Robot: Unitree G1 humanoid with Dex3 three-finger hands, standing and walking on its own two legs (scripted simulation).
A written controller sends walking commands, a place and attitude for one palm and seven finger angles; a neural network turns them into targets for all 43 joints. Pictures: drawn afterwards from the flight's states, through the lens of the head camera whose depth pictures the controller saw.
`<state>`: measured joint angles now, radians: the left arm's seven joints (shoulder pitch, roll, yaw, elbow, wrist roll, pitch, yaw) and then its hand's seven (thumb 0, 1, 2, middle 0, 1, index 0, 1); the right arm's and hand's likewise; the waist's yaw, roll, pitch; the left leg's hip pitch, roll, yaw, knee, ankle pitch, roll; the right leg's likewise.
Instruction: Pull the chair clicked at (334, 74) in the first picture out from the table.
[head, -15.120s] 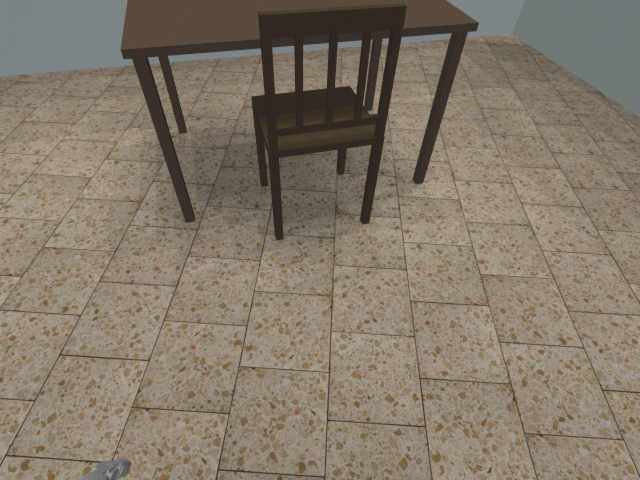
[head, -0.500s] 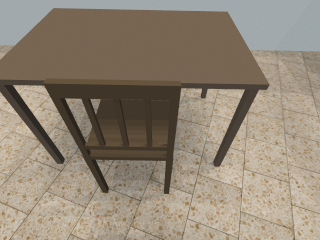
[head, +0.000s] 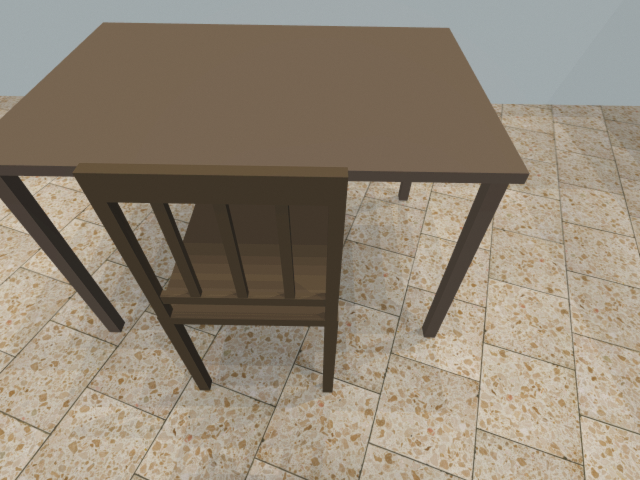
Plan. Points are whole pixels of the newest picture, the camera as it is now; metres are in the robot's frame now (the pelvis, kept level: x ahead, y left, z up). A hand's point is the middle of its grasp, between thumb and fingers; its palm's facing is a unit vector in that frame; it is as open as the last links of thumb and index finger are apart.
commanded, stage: look again from close up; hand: left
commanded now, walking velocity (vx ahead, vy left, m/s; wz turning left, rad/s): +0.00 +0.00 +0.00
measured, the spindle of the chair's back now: (232, 253) +0.52 +0.20 -0.10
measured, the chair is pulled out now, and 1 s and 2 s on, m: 0.00 0.00 0.00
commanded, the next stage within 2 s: shuffle to correct the standing spot in 0.08 s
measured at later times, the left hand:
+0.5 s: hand out of the picture -0.02 +0.15 -0.19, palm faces +0.10 -0.99 -0.13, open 7.4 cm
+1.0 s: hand (215, 460) +0.19 +0.17 -0.18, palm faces +0.05 -0.97 -0.25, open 7.3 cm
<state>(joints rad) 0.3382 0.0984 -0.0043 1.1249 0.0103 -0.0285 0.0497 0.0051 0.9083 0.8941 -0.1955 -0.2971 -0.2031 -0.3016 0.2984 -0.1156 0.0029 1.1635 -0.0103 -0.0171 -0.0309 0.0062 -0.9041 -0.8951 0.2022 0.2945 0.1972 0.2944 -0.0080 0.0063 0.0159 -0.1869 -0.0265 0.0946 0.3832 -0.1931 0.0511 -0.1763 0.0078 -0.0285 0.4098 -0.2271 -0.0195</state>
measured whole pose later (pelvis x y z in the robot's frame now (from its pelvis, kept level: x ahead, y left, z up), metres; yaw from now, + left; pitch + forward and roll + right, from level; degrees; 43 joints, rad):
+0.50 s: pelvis +0.04 +0.00 -0.01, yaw +1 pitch +0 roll -1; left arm 0.42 0.11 0.04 1.13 0.02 -0.02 0.03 0.00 0.91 0.89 -0.20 -0.30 -0.20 -0.30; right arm 0.37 -0.12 -0.01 1.16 -0.02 -0.01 -0.03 0.01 -0.90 -0.90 0.20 0.29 0.20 0.29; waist 0.00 -0.01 -0.02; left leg -0.23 0.01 0.08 0.56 -0.35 0.04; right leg -0.16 0.03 -0.05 0.48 -0.33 -0.03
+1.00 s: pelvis +0.11 -0.02 -0.01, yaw +3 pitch +0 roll +0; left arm 0.15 0.16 0.05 1.01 0.02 -0.03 0.05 0.01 0.92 0.89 -0.19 -0.30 -0.20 -0.30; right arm 0.32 -0.13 -0.04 1.12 0.00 0.02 -0.05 0.01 -0.90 -0.89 0.21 0.30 0.20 0.29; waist -0.04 0.03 0.09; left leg -0.28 0.00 0.01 0.89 -0.58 -0.02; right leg -0.34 -0.03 -0.06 0.57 -0.23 -0.02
